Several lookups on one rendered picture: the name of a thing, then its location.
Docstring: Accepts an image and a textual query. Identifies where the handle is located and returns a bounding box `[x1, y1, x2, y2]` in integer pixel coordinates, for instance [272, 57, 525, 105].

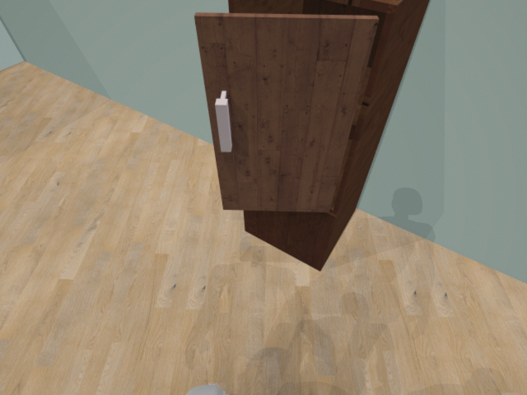
[215, 91, 232, 152]

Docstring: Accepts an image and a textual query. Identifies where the cupboard door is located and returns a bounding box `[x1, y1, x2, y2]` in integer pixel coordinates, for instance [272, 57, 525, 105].
[194, 12, 379, 212]

